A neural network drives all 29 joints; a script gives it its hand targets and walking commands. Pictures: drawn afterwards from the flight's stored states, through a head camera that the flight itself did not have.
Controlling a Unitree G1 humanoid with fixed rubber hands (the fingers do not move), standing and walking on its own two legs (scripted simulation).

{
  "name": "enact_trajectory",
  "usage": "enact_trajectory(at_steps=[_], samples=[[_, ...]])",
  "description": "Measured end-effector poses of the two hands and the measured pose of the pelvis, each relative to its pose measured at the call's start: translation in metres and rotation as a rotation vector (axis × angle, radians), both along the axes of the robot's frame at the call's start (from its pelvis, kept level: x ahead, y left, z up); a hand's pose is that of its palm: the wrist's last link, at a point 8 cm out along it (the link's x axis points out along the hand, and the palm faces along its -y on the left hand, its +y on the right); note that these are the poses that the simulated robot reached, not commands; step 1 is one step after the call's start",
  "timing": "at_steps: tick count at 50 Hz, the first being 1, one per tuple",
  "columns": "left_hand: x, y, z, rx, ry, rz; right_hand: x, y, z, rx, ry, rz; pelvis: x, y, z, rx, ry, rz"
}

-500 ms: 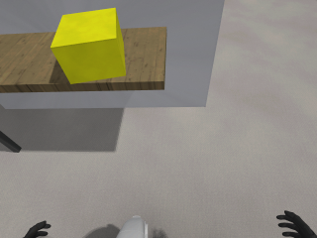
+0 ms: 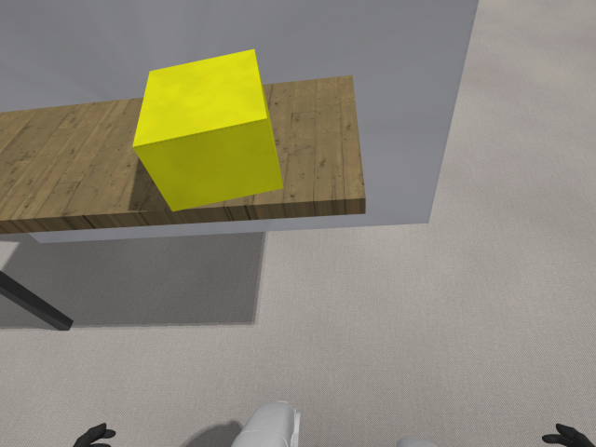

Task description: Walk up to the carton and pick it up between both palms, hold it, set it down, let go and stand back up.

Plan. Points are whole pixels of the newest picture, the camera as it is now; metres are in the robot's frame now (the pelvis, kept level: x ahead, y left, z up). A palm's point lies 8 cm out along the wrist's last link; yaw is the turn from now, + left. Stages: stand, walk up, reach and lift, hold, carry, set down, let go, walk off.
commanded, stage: walk up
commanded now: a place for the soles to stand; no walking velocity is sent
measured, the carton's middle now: (214, 127) +0.72 +0.22 +0.03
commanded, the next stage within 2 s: none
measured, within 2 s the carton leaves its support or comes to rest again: neither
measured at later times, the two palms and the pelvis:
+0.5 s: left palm (27, 400) +0.20 +0.45 -0.06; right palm (457, 393) +0.20 -0.18 -0.10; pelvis +0.11 +0.14 -0.01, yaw +0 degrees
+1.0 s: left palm out of the picture +0.26 +0.59 -0.08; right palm (343, 336) +0.28 -0.03 -0.08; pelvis +0.16 +0.27 +0.00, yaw -2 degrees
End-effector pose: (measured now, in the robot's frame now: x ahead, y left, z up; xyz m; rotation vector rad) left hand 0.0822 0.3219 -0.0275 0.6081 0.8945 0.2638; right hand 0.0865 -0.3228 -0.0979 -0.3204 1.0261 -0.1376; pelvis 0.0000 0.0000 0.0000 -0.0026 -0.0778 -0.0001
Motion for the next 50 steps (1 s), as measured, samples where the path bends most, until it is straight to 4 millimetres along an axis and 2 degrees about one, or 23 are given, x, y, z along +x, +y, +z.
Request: enact_trajectory(at_steps=[3, 6, 9, 12, 15, 18, 21, 24, 29, 34, 38, 40, 44, 50], samples=[[0.007, 0.028, 0.006, 0.022, 0.004, 0.006, 0.03, 0.022, 0.006, -0.003, -0.016, 0.04, 0.014, 0.018, 0.002, 0.005, 0.004, 0.016], [0.016, 0.061, 0.003, 0.028, 0.011, 0.017, 0.064, 0.05, 0.011, -0.007, -0.041, 0.082, 0.028, 0.041, -0.001, 0.0, 0.007, 0.033], [0.028, 0.099, -0.014, 0.022, 0.025, 0.038, 0.099, 0.079, 0.012, -0.031, -0.089, 0.113, 0.045, 0.069, -0.014, -0.001, 0.008, 0.043], [0.042, 0.125, -0.033, -0.007, 0.052, 0.091, 0.118, 0.105, 0.014, -0.038, -0.128, 0.109, 0.057, 0.091, -0.02, 0.017, -0.004, 0.033], [0.065, 0.129, -0.038, -0.052, 0.052, 0.095, 0.119, 0.123, 0.022, -0.034, -0.132, 0.08, 0.07, 0.103, -0.012, 0.014, -0.002, 0.02], [0.089, 0.123, -0.035, -0.085, 0.041, 0.046, 0.114, 0.129, 0.025, -0.044, -0.111, 0.042, 0.082, 0.114, -0.005, 0.01, 0.003, 0.009], [0.107, 0.119, -0.034, -0.09, 0.03, 0.0, 0.111, 0.132, 0.018, -0.041, -0.088, 0.006, 0.093, 0.123, -0.006, 0.011, 0.008, 0.001], [0.115, 0.126, -0.035, -0.064, 0.03, -0.018, 0.113, 0.139, 0.002, -0.033, -0.053, -0.009, 0.103, 0.134, -0.013, 0.006, 0.002, 0.0], [0.117, 0.158, -0.018, -0.03, 0.02, 0.016, 0.132, 0.164, -0.004, -0.015, -0.01, 0.0, 0.117, 0.163, -0.007, 0.003, -0.011, 0.008], [0.123, 0.211, -0.006, 0.012, 0.019, 0.021, 0.161, 0.202, 0.001, -0.014, -0.029, 0.04, 0.129, 0.198, -0.006, 0.006, -0.004, 0.018], [0.134, 0.26, -0.02, 0.0, 0.019, 0.045, 0.181, 0.236, 0.0, -0.039, -0.053, 0.056, 0.14, 0.232, -0.018, 0.027, -0.008, 0.019], [0.14, 0.274, -0.029, -0.031, 0.032, 0.085, 0.185, 0.252, 0.002, -0.041, -0.062, 0.049, 0.144, 0.244, -0.018, 0.026, -0.009, 0.004], [0.156, 0.281, -0.04, -0.08, 0.067, 0.078, 0.191, 0.276, 0.011, -0.032, -0.09, 0.022, 0.151, 0.257, -0.011, 0.018, -0.001, -0.015], [0.173, 0.271, -0.05, -0.165, 0.111, 0.034, 0.197, 0.295, 0.016, -0.012, -0.085, -0.008, 0.161, 0.273, 0.0, 0.008, 0.011, -0.042]])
